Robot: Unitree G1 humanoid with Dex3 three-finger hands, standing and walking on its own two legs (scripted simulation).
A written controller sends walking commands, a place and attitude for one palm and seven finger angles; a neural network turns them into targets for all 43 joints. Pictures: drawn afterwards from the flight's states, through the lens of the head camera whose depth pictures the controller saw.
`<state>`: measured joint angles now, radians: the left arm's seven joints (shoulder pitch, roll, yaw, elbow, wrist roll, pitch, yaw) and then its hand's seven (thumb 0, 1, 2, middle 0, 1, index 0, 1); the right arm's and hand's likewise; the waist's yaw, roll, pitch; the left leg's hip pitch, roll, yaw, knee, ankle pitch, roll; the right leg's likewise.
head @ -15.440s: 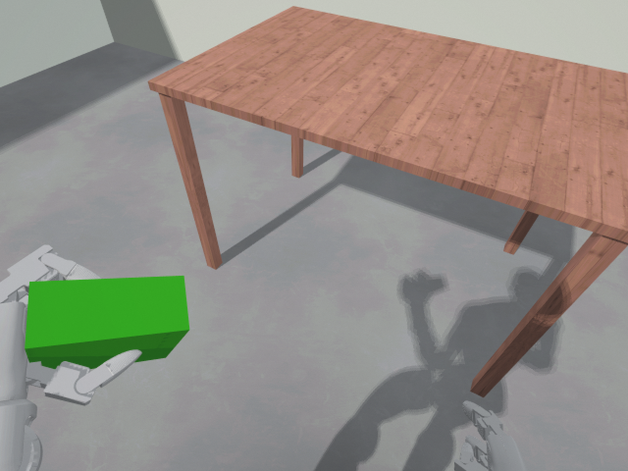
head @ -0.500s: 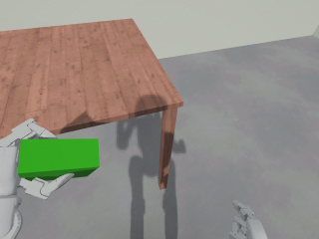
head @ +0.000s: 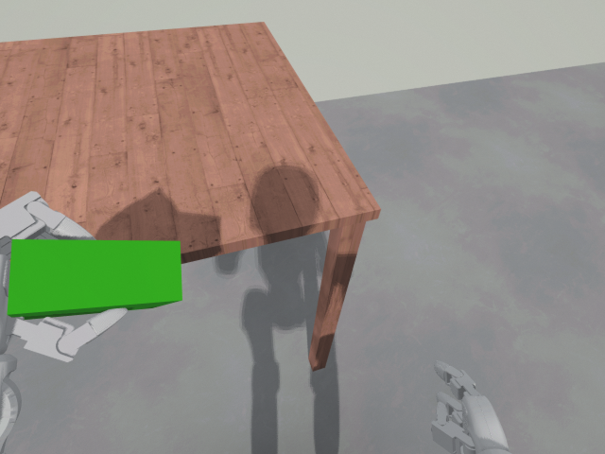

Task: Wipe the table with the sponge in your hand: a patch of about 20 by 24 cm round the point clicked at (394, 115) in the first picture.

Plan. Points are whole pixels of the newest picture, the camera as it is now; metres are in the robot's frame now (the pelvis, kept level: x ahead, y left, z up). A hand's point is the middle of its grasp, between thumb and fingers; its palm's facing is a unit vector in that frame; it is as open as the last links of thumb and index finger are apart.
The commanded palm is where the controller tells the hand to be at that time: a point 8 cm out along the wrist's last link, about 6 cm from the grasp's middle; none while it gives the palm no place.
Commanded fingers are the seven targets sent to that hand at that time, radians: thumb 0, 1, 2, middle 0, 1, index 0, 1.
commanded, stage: shuffle to correct the standing spot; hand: left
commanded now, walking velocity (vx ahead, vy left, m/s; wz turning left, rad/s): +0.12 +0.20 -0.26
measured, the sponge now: (121, 280) +0.24 +0.20 +0.16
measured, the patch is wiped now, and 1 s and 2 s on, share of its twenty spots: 0.00 0.00 0.00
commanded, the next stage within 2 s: come to a stop and stand still in 0.86 s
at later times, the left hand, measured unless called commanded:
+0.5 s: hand (15, 209) +0.30 +0.32 +0.18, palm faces +0.33 -0.81 -0.48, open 9.5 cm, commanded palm +0.25 +0.37 +0.20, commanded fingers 0.00 0.10 1.30 -1.20 -1.60 -1.20 -1.60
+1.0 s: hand out of the picture +0.33 +0.39 +0.19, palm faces +0.39 -0.81 -0.45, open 9.5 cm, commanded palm +0.27 +0.43 +0.20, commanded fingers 0.00 0.10 1.30 -1.20 -1.60 -1.20 -1.60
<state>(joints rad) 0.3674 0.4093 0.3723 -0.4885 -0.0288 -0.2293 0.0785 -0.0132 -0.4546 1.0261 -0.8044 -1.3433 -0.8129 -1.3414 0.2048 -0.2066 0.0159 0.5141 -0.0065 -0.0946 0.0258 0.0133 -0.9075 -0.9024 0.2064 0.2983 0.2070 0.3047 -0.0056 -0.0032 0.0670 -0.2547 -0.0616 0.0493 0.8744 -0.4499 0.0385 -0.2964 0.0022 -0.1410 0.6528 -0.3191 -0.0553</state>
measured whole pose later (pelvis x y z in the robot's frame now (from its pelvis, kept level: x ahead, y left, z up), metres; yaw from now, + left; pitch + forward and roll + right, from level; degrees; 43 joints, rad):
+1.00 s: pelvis +0.10 +0.16 +0.02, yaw -3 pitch -1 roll +4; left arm 0.47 0.37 0.40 -0.52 -0.02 -0.20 0.16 -0.01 -0.45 1.03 -0.80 -1.35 -0.81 -1.34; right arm 0.18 -0.24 -0.01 0.60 0.00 -0.06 -0.03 0.01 -0.91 -0.90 0.21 0.30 0.21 0.30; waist 0.01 -0.06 0.09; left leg -0.41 0.05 0.03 0.84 -0.38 -0.02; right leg -0.32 -0.13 -0.11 0.62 -0.28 -0.01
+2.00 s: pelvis +0.11 +0.23 +0.02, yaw -2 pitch -2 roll -1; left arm 0.37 0.36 0.39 -0.48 -0.03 -0.24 0.12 -0.01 -0.45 1.03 -0.80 -1.35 -0.81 -1.35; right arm 0.20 -0.17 0.01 0.62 0.02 -0.19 -0.02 0.02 -0.91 -0.90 0.21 0.30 0.21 0.30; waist 0.04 -0.06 0.11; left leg -0.23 0.03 0.02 0.50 -0.24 -0.01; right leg -0.20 -0.06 0.02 0.44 -0.20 0.07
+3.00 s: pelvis +0.11 +0.19 +0.02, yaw -2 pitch +0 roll -1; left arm 0.44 0.38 0.38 -0.55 -0.06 -0.17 0.10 -0.01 -0.45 1.03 -0.79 -1.35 -0.80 -1.35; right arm 0.16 -0.17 -0.01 0.55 0.02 -0.11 -0.01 0.01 -0.91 -0.90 0.21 0.30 0.21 0.30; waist 0.03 -0.02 0.13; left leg -0.25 0.10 0.00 0.50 -0.24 -0.07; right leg -0.24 0.01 0.00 0.46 -0.21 0.01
